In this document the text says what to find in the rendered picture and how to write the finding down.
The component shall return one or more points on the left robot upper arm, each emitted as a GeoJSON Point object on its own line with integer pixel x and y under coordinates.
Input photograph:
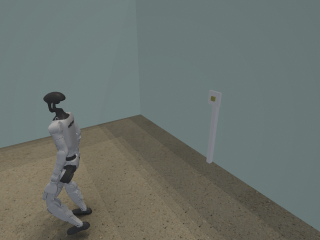
{"type": "Point", "coordinates": [55, 129]}

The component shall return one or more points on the panel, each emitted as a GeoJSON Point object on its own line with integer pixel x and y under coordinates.
{"type": "Point", "coordinates": [213, 124]}

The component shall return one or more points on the robot left hand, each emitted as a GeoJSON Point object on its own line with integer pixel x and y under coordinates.
{"type": "Point", "coordinates": [51, 188]}

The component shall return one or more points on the right robot upper arm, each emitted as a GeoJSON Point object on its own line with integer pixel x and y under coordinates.
{"type": "Point", "coordinates": [77, 129]}

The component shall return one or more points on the right robot forearm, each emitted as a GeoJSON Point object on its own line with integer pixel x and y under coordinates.
{"type": "Point", "coordinates": [78, 142]}

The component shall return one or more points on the left robot forearm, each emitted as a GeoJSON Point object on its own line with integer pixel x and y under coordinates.
{"type": "Point", "coordinates": [60, 162]}

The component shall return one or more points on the robot left shin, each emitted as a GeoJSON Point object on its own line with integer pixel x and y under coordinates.
{"type": "Point", "coordinates": [64, 213]}

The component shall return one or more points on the robot left thigh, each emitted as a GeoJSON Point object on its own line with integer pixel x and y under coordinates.
{"type": "Point", "coordinates": [65, 177]}

